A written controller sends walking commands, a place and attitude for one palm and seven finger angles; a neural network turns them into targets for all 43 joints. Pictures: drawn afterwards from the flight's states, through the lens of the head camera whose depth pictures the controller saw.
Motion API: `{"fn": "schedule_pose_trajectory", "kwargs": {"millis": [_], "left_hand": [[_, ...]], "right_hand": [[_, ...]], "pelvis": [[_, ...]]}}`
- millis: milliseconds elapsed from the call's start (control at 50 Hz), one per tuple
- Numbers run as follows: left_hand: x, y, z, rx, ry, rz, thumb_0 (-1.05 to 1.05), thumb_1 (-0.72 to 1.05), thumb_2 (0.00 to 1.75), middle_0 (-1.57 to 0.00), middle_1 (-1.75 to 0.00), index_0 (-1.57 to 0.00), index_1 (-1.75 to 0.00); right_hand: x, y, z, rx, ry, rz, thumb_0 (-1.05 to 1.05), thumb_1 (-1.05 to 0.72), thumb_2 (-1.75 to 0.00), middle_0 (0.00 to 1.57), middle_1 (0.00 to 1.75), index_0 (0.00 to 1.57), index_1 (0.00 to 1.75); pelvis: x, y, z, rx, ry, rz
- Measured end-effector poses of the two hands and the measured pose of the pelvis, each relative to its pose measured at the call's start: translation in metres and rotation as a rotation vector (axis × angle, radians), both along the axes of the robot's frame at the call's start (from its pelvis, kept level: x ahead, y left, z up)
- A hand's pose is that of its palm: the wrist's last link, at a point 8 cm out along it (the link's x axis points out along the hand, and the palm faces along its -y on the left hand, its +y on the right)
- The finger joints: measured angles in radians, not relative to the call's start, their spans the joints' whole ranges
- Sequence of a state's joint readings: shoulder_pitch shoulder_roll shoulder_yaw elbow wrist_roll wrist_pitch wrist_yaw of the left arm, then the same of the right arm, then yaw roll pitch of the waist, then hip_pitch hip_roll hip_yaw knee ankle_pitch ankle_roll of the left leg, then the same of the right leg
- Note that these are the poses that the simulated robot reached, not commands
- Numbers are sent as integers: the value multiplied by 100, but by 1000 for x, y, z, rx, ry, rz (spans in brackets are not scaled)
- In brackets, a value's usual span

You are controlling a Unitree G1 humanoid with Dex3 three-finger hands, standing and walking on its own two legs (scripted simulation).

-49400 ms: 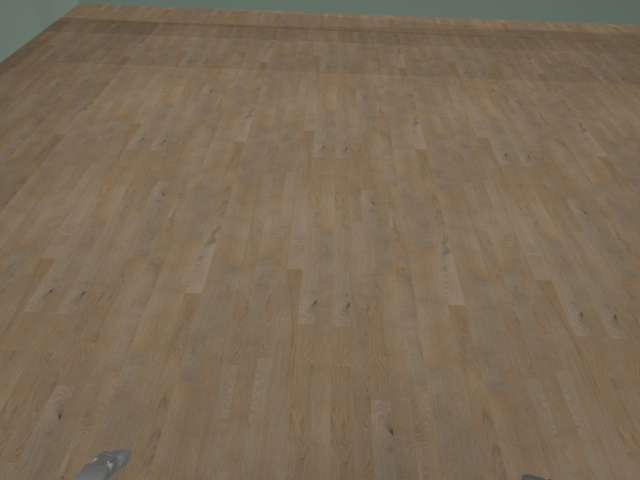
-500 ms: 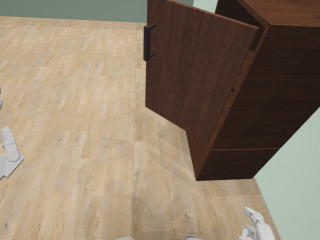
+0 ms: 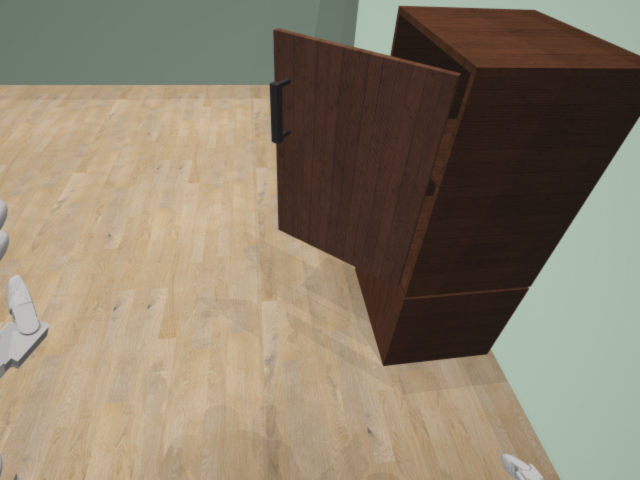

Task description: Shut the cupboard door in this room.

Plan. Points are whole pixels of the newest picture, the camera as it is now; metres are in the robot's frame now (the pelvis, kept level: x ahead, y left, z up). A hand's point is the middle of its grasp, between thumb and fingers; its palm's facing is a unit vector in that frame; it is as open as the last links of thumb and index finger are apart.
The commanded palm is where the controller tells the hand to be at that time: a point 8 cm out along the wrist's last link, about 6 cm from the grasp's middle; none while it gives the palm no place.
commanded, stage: stop stepping back and stand still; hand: left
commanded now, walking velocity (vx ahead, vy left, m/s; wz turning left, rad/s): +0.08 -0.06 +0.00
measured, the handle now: (281, 111) +0.92 +0.14 +0.07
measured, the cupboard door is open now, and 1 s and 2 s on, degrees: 49 49 49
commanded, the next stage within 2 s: let the arm hang, fingers relaxed in 0.70 s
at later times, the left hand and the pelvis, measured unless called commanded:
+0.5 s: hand (91, 323) +0.22 +0.24 +0.16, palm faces +0.41 -0.78 -0.46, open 7.4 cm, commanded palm +0.17 +0.27 +0.19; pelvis +0.01 -0.02 +0.01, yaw -4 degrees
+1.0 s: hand (161, 460) +0.18 +0.21 -0.08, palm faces -0.07 -0.93 -0.36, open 7.4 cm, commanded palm none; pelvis -0.01 +0.01 +0.00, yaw -3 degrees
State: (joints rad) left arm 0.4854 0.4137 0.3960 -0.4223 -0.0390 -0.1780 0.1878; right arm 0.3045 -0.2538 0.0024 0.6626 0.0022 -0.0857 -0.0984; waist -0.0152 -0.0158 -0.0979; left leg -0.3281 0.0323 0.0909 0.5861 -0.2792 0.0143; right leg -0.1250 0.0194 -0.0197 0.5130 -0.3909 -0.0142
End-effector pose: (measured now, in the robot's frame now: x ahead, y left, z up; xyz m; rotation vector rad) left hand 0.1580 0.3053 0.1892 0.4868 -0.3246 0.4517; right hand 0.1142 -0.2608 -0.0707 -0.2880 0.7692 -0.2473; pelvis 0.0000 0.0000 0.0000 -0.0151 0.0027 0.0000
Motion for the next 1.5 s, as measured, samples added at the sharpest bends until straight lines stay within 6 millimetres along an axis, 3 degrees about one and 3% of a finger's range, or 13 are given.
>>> {"fn": "schedule_pose_trajectory", "kwargs": {"millis": [100, 260, 440, 620, 800, 840, 900, 940, 1000, 1100, 1200, 1320, 1500], "left_hand": [[8, 6, -10, -6, 41, -28, 2, 89, 90, -21, -30, -21, -30], [8, -18, 20, 103, 40, -117, 2, 89, 90, -21, -30, -21, -30], [13, -27, 1, 67, 157, -15, 1, 89, 90, -22, -30, -21, -30], [44, -36, -13, -7, 116, -63, 2, 88, 90, -22, -30, -21, -30], [54, -36, 5, 88, 109, -149, 2, 88, 90, -22, -30, -21, -30], [60, -30, -18, 72, 197, -161, 1, 89, 90, -21, -30, -21, -30], [68, -22, -98, -57, 538, -133, 0, 89, 90, -21, -30, -20, -30], [55, -26, -159, -152, 786, -111, 1, 90, 90, -20, -30, -20, -30], [12, -46, -236, -277, 1101, -105, 1, 90, 90, -20, -30, -19, -30], [-82, -87, -312, -496, 1442, -81, 1, 91, 90, -20, -30, -20, -30], [-139, -73, -326, -568, 1545, 48, -2, 99, 90, -21, -30, -20, -30], [-187, -58, -321, -561, 1672, 133, 0, 95, 90, -21, -30, -20, -30], [-194, -47, -313, -538, 1692, 170, 1, 91, 90, -20, -30, -20, -30]], "right_hand": [[-14, 4, 1, -14, 4, -51, 2, -91, -89, 20, 30, 20, 30], [-22, 32, 0, 99, 7, -18, 1, -91, -89, 21, 30, 20, 30], [-6, 17, -25, 163, 57, -17, 1, -90, -89, 21, 30, 21, 30], [26, -12, -3, 52, 15, -37, 2, -91, -89, 21, 30, 20, 30], [46, -5, 18, 57, -91, -53, 1, -91, -89, 20, 30, 20, 30], [46, -1, 10, 86, -85, -11, 1, -91, -89, 20, 30, 20, 30], [43, 2, -13, 107, -10, 50, 1, -91, -89, 20, 30, 20, 30], [34, 3, -26, 118, 40, 52, 1, -91, -89, 21, 30, 20, 30], [10, 7, -38, 125, 128, 37, 1, -91, -89, 21, 30, 20, 30], [-51, 15, -46, 116, 338, 5, 1, -91, -89, 21, 30, 20, 30], [-109, 22, -49, 124, 527, -38, 1, -91, -89, 20, 30, 20, 30], [-149, 32, -56, 166, 608, -105, 1, -91, -89, 20, 30, 20, 30], [-168, 48, -64, 215, 625, -139, 1, -91, -89, 20, 30, 20, 30]], "pelvis": [[-8, 9, -1, 21, -21, -30], [-12, 0, 10, 5, -19, -47], [1, -15, 5, 8, 5, -65], [17, -17, 5, 19, -3, -69], [17, -10, 7, 6, 20, -82], [15, -5, 6, 5, 27, -69], [7, 5, 2, 8, 32, -61], [2, 9, 0, 11, 30, -62], [-5, 11, -1, 18, 20, -61], [-13, 6, 1, 22, -5, -52], [-19, 1, 7, 7, -17, -37], [-22, 5, 10, -2, -24, -44], [-22, 12, 13, 4, -30, -60]]}}
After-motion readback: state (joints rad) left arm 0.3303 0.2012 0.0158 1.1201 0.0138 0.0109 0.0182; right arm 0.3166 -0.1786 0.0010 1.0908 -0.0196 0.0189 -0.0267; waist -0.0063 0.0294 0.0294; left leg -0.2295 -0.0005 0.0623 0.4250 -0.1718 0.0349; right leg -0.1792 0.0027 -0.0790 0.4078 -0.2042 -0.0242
